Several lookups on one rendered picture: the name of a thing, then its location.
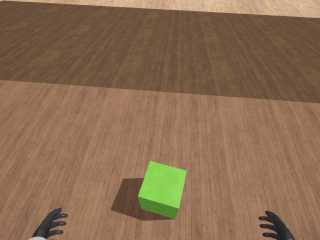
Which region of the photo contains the carton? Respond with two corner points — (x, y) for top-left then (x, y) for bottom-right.
(138, 161), (187, 219)

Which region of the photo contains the right robot hand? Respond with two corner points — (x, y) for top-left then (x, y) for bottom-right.
(258, 210), (295, 240)

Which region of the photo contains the left robot hand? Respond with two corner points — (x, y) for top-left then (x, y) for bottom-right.
(31, 208), (68, 240)

